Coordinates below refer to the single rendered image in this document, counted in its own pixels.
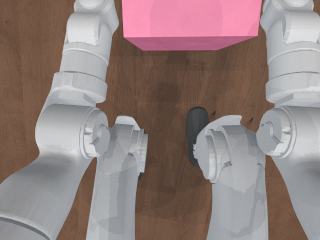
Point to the robot right forearm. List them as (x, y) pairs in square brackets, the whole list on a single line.
[(293, 52)]

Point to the robot right upper arm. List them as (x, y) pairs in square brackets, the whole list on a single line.
[(291, 136)]

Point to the robot left forearm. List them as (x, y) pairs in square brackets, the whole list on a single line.
[(85, 55)]

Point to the robot left upper arm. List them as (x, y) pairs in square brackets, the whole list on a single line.
[(36, 200)]

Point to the carton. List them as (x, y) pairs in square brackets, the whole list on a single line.
[(189, 25)]

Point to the right robot thigh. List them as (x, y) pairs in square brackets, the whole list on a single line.
[(239, 198)]

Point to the left robot thigh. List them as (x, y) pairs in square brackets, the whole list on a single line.
[(112, 211)]

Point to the robot thigh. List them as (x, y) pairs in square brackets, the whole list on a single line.
[(112, 211), (239, 198)]

